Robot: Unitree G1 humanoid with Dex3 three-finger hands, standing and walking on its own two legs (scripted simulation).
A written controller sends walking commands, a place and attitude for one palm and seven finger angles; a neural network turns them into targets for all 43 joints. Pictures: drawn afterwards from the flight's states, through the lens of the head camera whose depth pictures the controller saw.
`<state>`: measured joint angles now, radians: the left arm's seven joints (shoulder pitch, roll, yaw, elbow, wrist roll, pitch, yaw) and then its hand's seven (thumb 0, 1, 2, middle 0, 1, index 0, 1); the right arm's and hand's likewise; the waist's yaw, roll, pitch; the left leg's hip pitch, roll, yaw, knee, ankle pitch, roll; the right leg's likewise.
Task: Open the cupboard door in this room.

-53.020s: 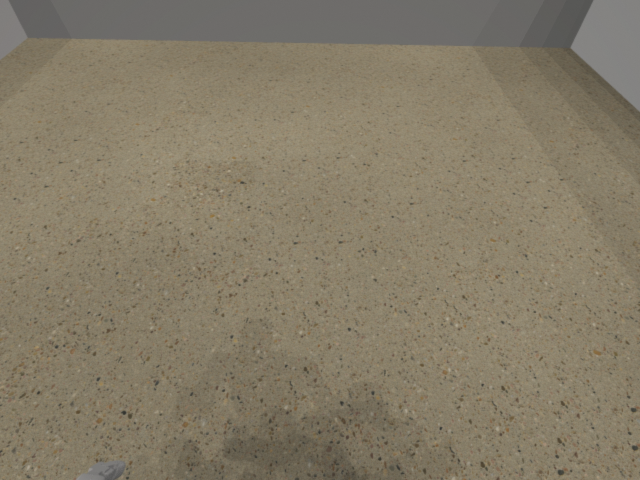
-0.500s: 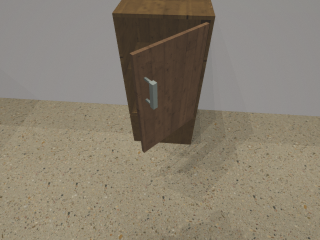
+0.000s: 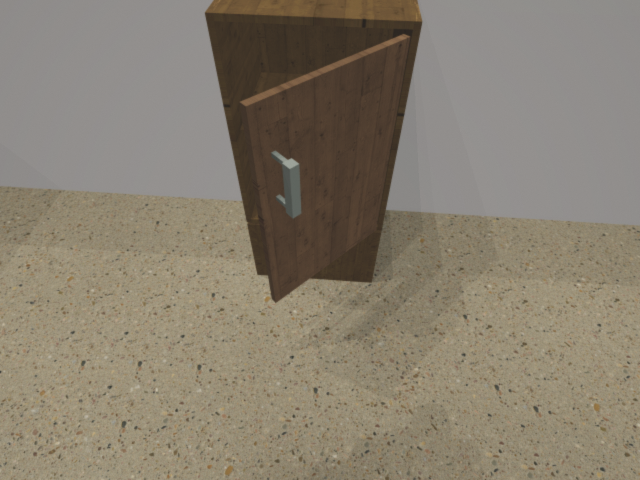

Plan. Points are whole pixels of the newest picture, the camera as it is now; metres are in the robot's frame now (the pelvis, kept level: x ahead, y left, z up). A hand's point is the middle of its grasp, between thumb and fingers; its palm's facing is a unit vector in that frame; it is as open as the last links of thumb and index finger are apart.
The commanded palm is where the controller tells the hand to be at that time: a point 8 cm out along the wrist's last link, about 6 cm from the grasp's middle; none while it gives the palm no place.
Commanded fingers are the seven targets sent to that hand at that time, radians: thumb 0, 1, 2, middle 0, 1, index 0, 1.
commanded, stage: look to check the result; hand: left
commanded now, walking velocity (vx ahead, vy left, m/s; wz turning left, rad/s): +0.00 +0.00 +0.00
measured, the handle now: (285, 184) +0.62 +0.10 -0.02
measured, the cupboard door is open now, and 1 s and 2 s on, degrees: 46 46 46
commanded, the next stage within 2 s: walk to a spot facing it in 0.20 s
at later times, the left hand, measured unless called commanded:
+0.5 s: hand out of the picture +0.02 +0.18 -0.18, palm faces +0.00 -0.98 -0.20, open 7.4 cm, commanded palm none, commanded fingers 0.00 0.90 0.90 -0.20 -0.30 -0.20 -0.30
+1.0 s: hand out of the picture +0.09 +0.17 -0.16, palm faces -0.26 -0.92 -0.29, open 7.4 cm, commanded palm none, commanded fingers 0.00 0.90 0.90 -0.20 -0.30 -0.20 -0.30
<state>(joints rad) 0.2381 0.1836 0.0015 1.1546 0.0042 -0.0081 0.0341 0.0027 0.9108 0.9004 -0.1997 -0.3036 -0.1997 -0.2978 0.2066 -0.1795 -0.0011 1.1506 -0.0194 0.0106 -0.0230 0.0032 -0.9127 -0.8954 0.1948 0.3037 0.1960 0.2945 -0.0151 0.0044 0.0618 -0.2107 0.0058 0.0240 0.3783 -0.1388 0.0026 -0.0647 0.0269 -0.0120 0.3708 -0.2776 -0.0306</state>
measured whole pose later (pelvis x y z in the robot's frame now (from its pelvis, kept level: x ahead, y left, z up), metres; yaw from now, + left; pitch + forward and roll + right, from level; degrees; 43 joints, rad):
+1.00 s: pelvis -0.01 -0.02 +0.00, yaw -20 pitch +1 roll +3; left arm 0.25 0.21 0.08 0.96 0.02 0.04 0.02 0.00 0.91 0.90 -0.20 -0.30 -0.20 -0.30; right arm 0.09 -0.22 -0.06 0.92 -0.01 0.06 -0.03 0.01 -0.91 -0.90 0.19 0.30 0.20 0.29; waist 0.03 -0.01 0.10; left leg -0.44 0.02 0.01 0.97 -0.45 -0.05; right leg -0.23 0.07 0.15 0.50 -0.26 -0.06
